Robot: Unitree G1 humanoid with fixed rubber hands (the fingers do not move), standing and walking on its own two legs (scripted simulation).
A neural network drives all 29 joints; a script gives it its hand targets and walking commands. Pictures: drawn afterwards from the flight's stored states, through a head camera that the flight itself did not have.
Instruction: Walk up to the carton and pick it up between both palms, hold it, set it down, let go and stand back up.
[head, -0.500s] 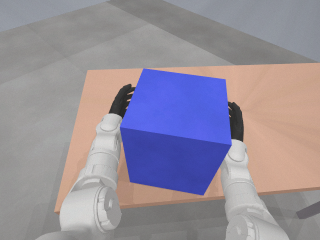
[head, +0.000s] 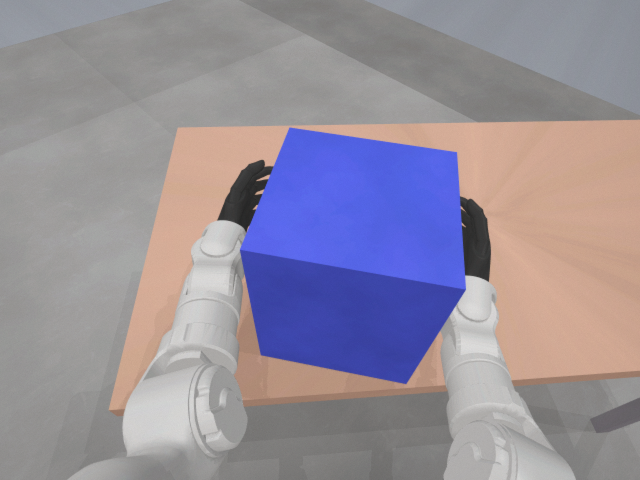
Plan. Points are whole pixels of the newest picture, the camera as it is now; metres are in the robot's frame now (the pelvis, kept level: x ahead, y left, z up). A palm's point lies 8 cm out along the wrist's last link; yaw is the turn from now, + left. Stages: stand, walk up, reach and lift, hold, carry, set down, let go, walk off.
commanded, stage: set down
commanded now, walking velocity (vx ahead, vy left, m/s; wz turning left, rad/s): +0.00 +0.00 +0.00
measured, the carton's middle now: (350, 262) +0.39 -0.05 +0.05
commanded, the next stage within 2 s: none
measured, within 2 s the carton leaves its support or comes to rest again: neither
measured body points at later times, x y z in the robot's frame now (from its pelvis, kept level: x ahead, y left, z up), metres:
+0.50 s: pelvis +0.02 +0.01 -0.01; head +0.09 +0.02 +0.43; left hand +0.49 +0.07 +0.04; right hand +0.38 -0.22 +0.02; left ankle -0.04 +0.11 -0.75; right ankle +0.04 -0.14 -0.75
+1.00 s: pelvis -0.03 +0.01 -0.01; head -0.02 +0.03 +0.43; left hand +0.46 +0.12 +0.16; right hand +0.36 -0.26 +0.14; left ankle -0.04 +0.11 -0.75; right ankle +0.04 -0.14 -0.75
